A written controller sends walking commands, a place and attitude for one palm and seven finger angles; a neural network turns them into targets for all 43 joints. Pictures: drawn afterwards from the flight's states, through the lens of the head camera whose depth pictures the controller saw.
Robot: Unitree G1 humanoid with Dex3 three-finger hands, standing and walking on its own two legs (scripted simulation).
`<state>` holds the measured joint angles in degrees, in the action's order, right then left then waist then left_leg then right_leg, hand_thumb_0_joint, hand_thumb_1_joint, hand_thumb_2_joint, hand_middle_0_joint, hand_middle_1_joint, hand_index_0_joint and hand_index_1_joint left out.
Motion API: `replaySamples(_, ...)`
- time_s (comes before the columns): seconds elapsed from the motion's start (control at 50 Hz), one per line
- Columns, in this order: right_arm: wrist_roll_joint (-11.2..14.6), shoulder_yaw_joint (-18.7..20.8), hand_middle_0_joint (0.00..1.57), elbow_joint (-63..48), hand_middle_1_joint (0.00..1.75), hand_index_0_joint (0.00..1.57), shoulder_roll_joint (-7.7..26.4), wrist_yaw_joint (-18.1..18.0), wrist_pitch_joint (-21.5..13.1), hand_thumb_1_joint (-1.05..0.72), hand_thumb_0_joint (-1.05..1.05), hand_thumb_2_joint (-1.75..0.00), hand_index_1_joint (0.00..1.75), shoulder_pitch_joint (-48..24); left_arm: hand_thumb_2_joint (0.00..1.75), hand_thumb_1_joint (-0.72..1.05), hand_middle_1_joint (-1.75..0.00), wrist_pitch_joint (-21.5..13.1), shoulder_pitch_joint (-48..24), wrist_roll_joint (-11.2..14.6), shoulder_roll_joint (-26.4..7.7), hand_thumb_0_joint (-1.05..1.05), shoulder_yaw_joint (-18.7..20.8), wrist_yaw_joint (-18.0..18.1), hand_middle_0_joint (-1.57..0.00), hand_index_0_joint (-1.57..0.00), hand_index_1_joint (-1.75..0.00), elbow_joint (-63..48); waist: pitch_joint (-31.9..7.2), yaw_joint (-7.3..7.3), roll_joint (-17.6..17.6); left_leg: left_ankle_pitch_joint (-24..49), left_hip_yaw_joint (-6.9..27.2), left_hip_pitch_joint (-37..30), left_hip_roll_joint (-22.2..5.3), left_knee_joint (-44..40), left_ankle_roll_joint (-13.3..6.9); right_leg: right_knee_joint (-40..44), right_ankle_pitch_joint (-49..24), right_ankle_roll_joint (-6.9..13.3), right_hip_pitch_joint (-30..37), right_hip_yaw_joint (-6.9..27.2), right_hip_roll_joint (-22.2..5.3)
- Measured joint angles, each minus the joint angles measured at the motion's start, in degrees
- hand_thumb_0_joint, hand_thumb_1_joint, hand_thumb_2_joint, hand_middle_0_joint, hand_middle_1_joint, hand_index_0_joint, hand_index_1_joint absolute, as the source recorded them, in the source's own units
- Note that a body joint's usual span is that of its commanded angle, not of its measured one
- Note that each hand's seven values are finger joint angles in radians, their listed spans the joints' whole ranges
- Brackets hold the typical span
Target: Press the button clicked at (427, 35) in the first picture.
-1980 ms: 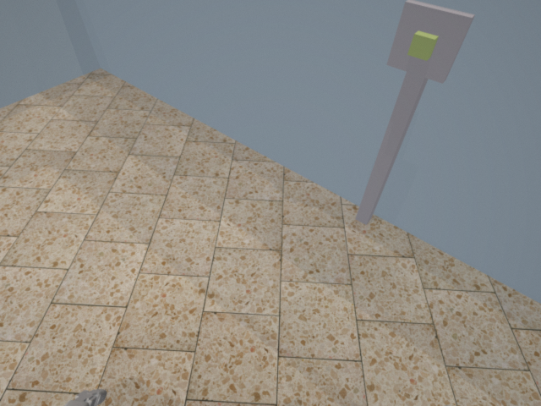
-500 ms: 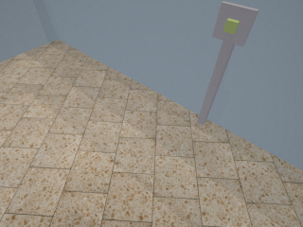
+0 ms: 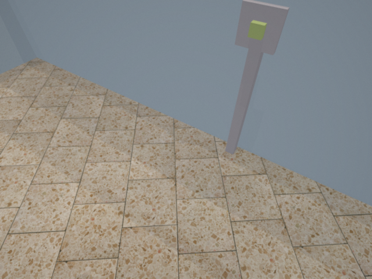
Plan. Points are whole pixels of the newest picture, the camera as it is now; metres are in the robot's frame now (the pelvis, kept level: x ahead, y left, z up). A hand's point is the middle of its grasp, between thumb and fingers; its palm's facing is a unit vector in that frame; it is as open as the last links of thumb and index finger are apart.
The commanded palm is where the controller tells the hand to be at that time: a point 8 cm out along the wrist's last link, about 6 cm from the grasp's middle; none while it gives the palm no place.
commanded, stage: walk to a spot facing it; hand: left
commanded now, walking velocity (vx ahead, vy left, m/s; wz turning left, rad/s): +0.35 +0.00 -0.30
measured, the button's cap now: (257, 29) +1.02 -0.23 +0.10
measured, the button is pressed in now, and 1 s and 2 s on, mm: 0 0 0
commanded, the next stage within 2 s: turn to face it in 0.26 s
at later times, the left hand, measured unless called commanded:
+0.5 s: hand out of the picture +0.13 +0.19 -0.19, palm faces -0.02 -0.99 -0.14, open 7.4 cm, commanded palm none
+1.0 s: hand (150, 176) +0.44 +0.15 -0.15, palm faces -0.34 -0.91 -0.25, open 7.4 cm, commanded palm none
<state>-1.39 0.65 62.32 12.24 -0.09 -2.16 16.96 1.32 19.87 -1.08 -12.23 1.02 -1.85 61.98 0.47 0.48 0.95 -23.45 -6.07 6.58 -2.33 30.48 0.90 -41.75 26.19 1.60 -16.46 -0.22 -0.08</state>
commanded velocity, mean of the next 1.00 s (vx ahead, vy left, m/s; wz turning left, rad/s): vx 0.09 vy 0.00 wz -0.33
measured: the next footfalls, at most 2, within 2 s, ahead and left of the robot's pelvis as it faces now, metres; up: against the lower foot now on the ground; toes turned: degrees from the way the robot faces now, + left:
left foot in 0.46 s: +0.34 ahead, +0.11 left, +0.00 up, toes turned +2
right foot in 0.88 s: +0.29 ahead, -0.12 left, +0.00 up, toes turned -26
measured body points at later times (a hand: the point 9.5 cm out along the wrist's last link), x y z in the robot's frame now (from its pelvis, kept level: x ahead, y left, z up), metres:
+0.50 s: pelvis +0.19 +0.02 -0.01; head +0.23 +0.04 +0.43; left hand +0.13 +0.24 -0.17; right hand +0.30 -0.21 -0.14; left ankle +0.30 +0.10 -0.73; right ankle +0.02 -0.09 -0.70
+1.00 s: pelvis +0.28 +0.01 +0.00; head +0.30 -0.02 +0.45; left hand +0.46 +0.19 -0.13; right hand +0.21 -0.24 -0.16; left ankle +0.29 +0.13 -0.68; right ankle +0.26 -0.11 -0.73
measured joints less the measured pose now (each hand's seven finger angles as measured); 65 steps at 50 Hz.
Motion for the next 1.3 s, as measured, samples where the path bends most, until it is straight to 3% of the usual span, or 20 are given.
replaySamples(0.04, -0.1, 0.2, 0.20, 0.5, 0.30, 0.20, -0.5, -0.2, -0.3, -0.91, 0.01, -0.90, 0.30, 1.9, 0.89, 0.91, -0.30, -0.5, 0.0, 0.0, 1.2, 0.01, 0.3, -0.3, -0.20, -0.20, -0.30, -0.2, 1.2, -0.56, -1.0, -1.5, -0.4, -1.1, -1.1, 0.9, 0.8, 2.5, -0.9, 0.2, -0.3, -2.8, -0.4)
replaySamples(0.06, 0.0, 0.2, 0.20, 0.9, 0.30, 0.20, -0.7, -0.3, -0.2, -0.91, 0.01, -0.90, 0.30, 3.0, 0.89, 0.91, -0.30, -1.2, -0.2, -0.1, 1.5, 0.01, 0.4, -0.4, -0.20, -0.20, -0.30, -0.6, 1.7, -0.82, -1.6, -2.8, -0.3, -0.4, -1.9, 3.8, 0.8, 4.2, -5.5, 0.6, 0.4, -3.9, -0.1)
replaySamples(0.1, 0.3, 0.3, 0.20, 2.6, 0.30, 0.20, -1.2, -0.1, 0.7, -0.91, 0.01, -0.90, 0.30, 4.3, 0.89, 0.91, -0.30, -3.3, -0.3, 0.1, 2.1, 0.01, 0.8, 0.2, -0.20, -0.20, -0.30, -1.3, 2.1, -0.45, -2.1, -4.8, 0.8, 4.7, -2.7, 17.2, 0.1, 3.4, -5.2, 1.3, 1.5, -5.0, 0.4)
replaySamples(0.14, 0.3, 0.5, 0.20, 3.9, 0.30, 0.20, -1.6, 0.1, 1.7, -0.91, 0.01, -0.90, 0.30, 4.1, 0.89, 0.91, -0.30, -4.6, 0.6, 0.3, 2.8, 0.01, 0.8, 1.1, -0.20, -0.20, -0.30, -1.7, 2.0, 0.67, -2.0, -3.9, 1.6, 10.6, -2.4, 29.2, -0.3, 5.8, -3.4, 1.8, 3.9, -4.7, 1.1)
replaySamples(0.2, -0.1, 1.2, 0.20, 3.2, 0.30, 0.20, -1.6, 0.3, 1.9, -0.91, 0.01, -0.90, 0.30, 1.5, 0.89, 0.91, -0.30, -5.1, 2.6, 0.0, 4.1, 0.00, 0.5, 2.1, -0.20, -0.20, -0.30, -1.1, 1.9, 0.93, -1.7, 0.6, 1.0, 18.4, -2.9, 34.9, 0.3, 12.0, -5.0, 1.5, 8.1, -3.4, 1.5)
replaySamples(0.32, 0.2, 2.0, 0.20, -2.0, 0.30, 0.19, -2.2, 1.2, 1.1, -0.91, 0.01, -0.90, 0.30, -5.8, 0.89, 0.91, -0.30, -4.8, 5.7, -0.2, 6.2, 0.00, -0.3, 2.5, -0.20, -0.20, -0.30, 2.1, 2.1, 0.19, -1.3, 9.7, 0.1, 27.2, -4.5, 23.9, 1.2, 20.8, -6.3, 0.7, 14.8, -0.6, 1.6)
replaySamples(0.42, 0.5, 1.6, 0.20, -4.7, 0.30, 0.19, -3.3, 1.3, 0.0, -0.91, 0.01, -0.90, 0.30, -10.8, 0.89, 0.91, -0.30, -4.3, 6.2, -0.2, 5.9, 0.00, 0.3, 2.7, -0.20, -0.20, -0.30, 3.1, 3.4, 1.38, -0.6, 13.8, -0.7, 24.3, -3.0, 10.1, -0.1, 21.0, -2.6, -0.9, 19.2, 1.0, 1.3)
replaySamples(0.46, 0.3, 1.1, 0.20, -5.8, 0.30, 0.19, -3.5, 0.8, -1.0, -0.91, 0.01, -0.90, 0.30, -11.6, 0.89, 0.91, -0.30, -3.8, 6.7, 0.0, 5.6, 0.01, 0.8, 2.8, -0.20, -0.20, -0.30, 2.9, 3.5, 1.65, -0.5, 16.9, -1.4, 19.9, -2.1, 4.4, -1.6, 14.3, 1.2, -1.3, 18.0, 1.8, 1.2)
replaySamples(0.5, 0.0, 0.8, 0.20, -6.5, 0.30, 0.20, -4.2, 0.0, -1.9, -0.91, 0.01, -0.90, 0.30, -12.4, 0.89, 0.91, -0.30, -2.8, 5.1, 0.6, 4.4, 0.01, 1.5, 2.9, -0.20, -0.20, -0.30, 2.5, 4.3, 1.67, 0.9, 12.1, -2.9, 19.8, -2.2, 8.0, -4.2, -4.4, 4.0, -0.8, 10.5, 2.1, 0.9)
replaySamples(0.54, 0.3, 0.2, 0.20, -6.7, 0.30, 0.20, -4.8, -0.4, -2.0, -0.91, 0.00, -0.90, 0.30, -12.5, 0.89, 0.91, -0.30, -1.8, 2.7, 0.7, 3.2, 0.01, 2.0, 2.9, -0.20, -0.20, -0.30, 1.5, 4.7, 2.09, 1.6, 9.5, -4.8, 18.2, -2.8, 8.8, -4.5, -21.5, 4.8, -0.8, 2.2, 1.6, 0.9)
replaySamples(0.6, 0.1, 0.1, 0.20, -6.4, 0.30, 0.20, -5.2, -1.0, -1.5, -0.91, 0.00, -0.90, 0.30, -11.0, 0.89, 0.91, -0.30, -0.6, -1.4, 0.1, 1.5, 0.01, 3.0, 2.1, -0.20, -0.20, -0.30, -1.4, 4.6, 1.80, 1.6, 9.8, -6.6, 14.7, -3.0, 5.4, -4.0, -30.0, 1.1, -1.7, -6.7, -1.7, -1.0)
replaySamples(0.72, -0.1, 1.9, 0.20, -5.9, 0.30, 0.20, -2.7, -1.4, -0.1, -0.94, -0.01, -0.90, 0.30, -8.4, 0.89, 0.92, -0.30, 1.1, -7.5, -0.2, 0.2, 0.00, 4.5, 1.4, -0.19, -0.19, -0.30, -7.7, 3.2, 0.44, 0.4, 10.1, -10.1, 10.2, -2.9, 0.1, -4.3, -18.4, -4.4, -3.1, -13.1, -4.4, -4.2)
replaySamples(0.86, -0.5, 2.9, 0.20, -5.1, 0.30, 0.20, 0.1, -0.6, 1.7, -0.92, 0.00, -0.90, 0.30, -5.1, 0.89, 0.92, -0.30, 1.1, -10.8, -0.5, 0.4, 0.00, 3.8, 1.2, -0.19, -0.19, -0.30, -10.5, 2.8, -1.88, -2.1, 5.9, -13.0, 8.4, -5.0, 3.4, -2.7, 1.0, -7.9, -2.8, -5.8, -5.2, -4.0)
replaySamples(0.9, -0.3, 3.0, 0.20, -5.0, 0.30, 0.20, 0.5, -0.3, 2.3, -0.92, 0.00, -0.90, 0.30, -3.7, 0.89, 0.92, -0.30, 0.2, -10.7, -0.7, 0.3, 0.00, 3.2, 1.4, -0.19, -0.19, -0.30, -10.9, 2.3, -1.96, -2.5, 3.1, -13.1, 9.7, -6.2, 8.0, -1.4, 6.0, -10.2, -1.1, -3.0, -5.2, -3.3)
replaySamples(0.96, 0.1, 2.9, 0.20, -4.6, 0.30, 0.20, 1.3, -0.7, 4.2, -0.91, 0.00, -0.90, 0.30, -3.3, 0.89, 0.91, -0.30, -0.7, -11.1, -0.3, 1.6, 0.00, 2.0, 1.9, -0.19, -0.19, -0.30, -10.4, 2.8, -2.22, -4.1, -5.9, -4.8, 14.6, -5.1, 19.9, 0.8, 4.8, -8.9, -0.3, -3.2, -5.1, -2.0)
replaySamples(1.04, 0.2, 2.4, 0.20, -4.5, 0.30, 0.19, 0.8, -0.9, 4.8, -0.91, 0.01, -0.90, 0.30, -3.3, 0.89, 0.91, -0.30, -0.1, -10.6, -0.3, 2.6, 0.00, 1.3, 2.4, -0.20, -0.20, -0.30, -9.3, 2.8, -2.21, -3.5, -3.9, 0.6, 18.3, -3.3, 27.9, 2.1, 8.6, -10.6, -0.8, -1.3, -4.1, -1.4)
replaySamples(1.16, 0.5, 1.5, 0.20, -5.5, 0.30, 0.19, -1.1, -1.2, 3.7, -0.91, 0.01, -0.90, 0.30, -3.2, 0.89, 0.91, -0.30, 0.9, -9.8, -0.1, 2.5, 0.01, 1.6, 2.2, -0.20, -0.20, -0.30, -7.4, 2.3, -1.54, -1.0, 1.1, 1.3, 13.6, -2.2, 12.3, 2.5, 10.1, -11.3, -2.1, -0.8, -2.0, -1.2)
replaySamples(1.2, 0.2, 1.2, 0.20, -5.6, 0.30, 0.19, -1.7, -1.3, 2.6, -0.91, 0.01, -0.90, 0.30, -2.6, 0.89, 0.91, -0.30, 1.3, -9.1, 0.3, 2.1, 0.01, 1.9, 2.0, -0.20, -0.20, -0.30, -6.9, 1.8, -1.53, -0.4, 4.4, 0.8, 10.5, -2.1, 4.9, 1.4, 7.8, -9.9, -2.6, -1.6, -1.5, -1.0)
replaySamples(1.26, -0.6, 0.5, 0.20, -5.4, 0.30, 0.20, -3.1, -1.1, 1.5, -0.91, 0.01, -0.90, 0.30, -1.0, 0.89, 0.91, -0.30, 2.5, -7.6, -0.2, 1.2, 0.01, 2.8, 1.3, -0.20, -0.20, -0.30, -5.5, 0.6, -1.82, 0.8, 3.5, -0.7, 9.4, -2.4, 5.0, -1.4, -5.1, -0.2, -2.0, -5.7, -0.6, 0.0)
replaySamples(1.3, -0.8, 0.3, 0.20, -5.0, 0.30, 0.20, -3.8, -1.3, 0.8, -0.91, 0.01, -0.90, 0.30, 0.6, 0.89, 0.91, -0.30, 2.5, -7.0, -0.6, 0.6, 0.01, 3.3, 0.5, -0.20, -0.20, -0.30, -4.7, 0.0, -2.25, 0.9, 4.5, -1.3, 7.0, -2.7, 1.6, -1.8, -14.2, -2.1, -1.9, -8.7, -0.9, 0.1)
